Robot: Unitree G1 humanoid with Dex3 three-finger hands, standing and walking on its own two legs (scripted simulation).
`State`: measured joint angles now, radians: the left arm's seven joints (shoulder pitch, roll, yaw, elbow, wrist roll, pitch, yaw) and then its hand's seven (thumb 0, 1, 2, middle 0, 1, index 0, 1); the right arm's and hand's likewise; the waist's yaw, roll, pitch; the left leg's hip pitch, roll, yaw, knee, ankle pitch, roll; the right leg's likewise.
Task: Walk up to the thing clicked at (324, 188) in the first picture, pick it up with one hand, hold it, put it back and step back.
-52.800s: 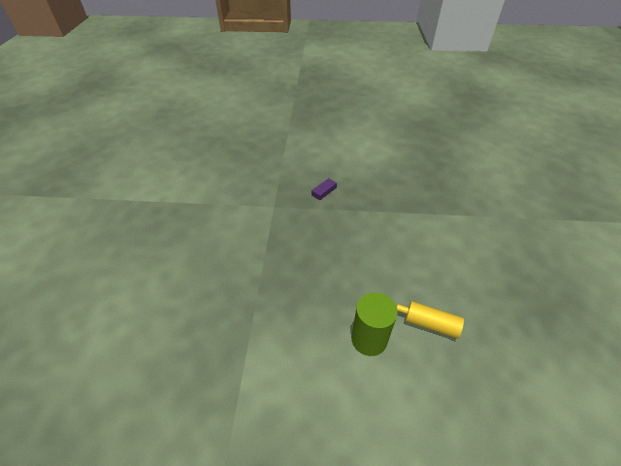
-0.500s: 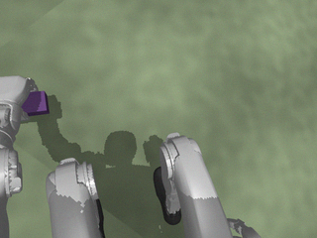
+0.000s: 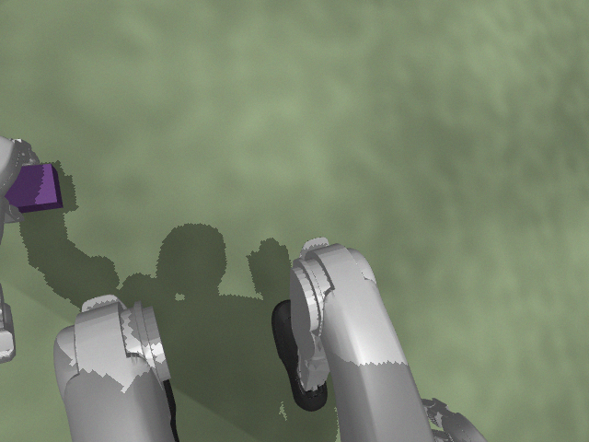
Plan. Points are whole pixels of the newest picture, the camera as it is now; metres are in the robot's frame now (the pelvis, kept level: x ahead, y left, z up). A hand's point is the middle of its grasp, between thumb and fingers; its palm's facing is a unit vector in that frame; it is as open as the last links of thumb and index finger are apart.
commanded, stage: rest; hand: left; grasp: from above
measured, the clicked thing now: (2, 192) +0.48 +0.28 -0.24
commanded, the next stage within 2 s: open in 1.18 s
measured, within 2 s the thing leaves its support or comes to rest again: rests again in 0.84 s
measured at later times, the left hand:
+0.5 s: hand (15, 192) +0.48 +0.27 -0.24, palm faces -0.46 -0.10 -0.88, open 8.4 cm
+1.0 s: hand (18, 197) +0.48 +0.27 -0.27, palm faces -0.46 -0.10 -0.88, open 8.4 cm
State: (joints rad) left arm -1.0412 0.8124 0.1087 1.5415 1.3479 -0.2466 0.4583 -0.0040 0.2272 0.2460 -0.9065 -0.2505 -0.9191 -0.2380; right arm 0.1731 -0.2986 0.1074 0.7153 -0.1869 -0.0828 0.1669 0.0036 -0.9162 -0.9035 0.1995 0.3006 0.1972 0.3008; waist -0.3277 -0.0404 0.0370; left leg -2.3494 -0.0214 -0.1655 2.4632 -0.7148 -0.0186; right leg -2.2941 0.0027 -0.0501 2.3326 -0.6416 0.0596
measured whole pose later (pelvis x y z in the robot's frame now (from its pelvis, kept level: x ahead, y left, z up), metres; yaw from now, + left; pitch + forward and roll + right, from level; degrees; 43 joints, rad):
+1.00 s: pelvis +0.00 +0.01 -0.02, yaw -5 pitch +28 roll -15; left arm -1.10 1.01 0.12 1.75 1.38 -0.25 0.60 0.00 0.28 0.16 -0.89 -0.21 -0.91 -0.20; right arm 0.14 -0.34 0.28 0.67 -0.27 -0.20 0.25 0.00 -0.91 -0.90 0.20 0.30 0.20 0.30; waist -0.42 -0.12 0.15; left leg -2.36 -0.01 -0.24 2.58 -0.73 0.01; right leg -2.26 0.04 -0.12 2.36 -0.62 0.07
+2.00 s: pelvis -0.01 +0.01 -0.01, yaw -6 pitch +28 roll -16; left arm -1.12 1.06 0.08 1.76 1.32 -0.24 0.61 0.00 -0.15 0.69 -0.41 -0.66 -0.41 -0.66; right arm 0.12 -0.36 0.33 0.62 -0.26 -0.23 0.25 0.00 -0.90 -0.90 0.20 0.30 0.20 0.30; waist -0.43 -0.14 0.20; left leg -2.34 0.00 -0.26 2.55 -0.73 0.01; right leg -2.24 0.04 -0.13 2.32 -0.60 0.08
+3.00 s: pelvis -0.01 +0.01 +0.02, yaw -1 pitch +34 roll -12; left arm -1.00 0.80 0.01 1.30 1.14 -0.05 0.25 0.00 -0.35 0.89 -0.22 -0.85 -0.21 -0.85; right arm 0.20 -0.34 0.12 0.65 -0.13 -0.07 0.25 0.01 -0.91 -0.91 0.20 0.30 0.20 0.30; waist -0.28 0.05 -0.04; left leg -2.29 -0.01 -0.16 2.40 -0.71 0.01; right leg -2.22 0.00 -0.07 2.24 -0.63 0.05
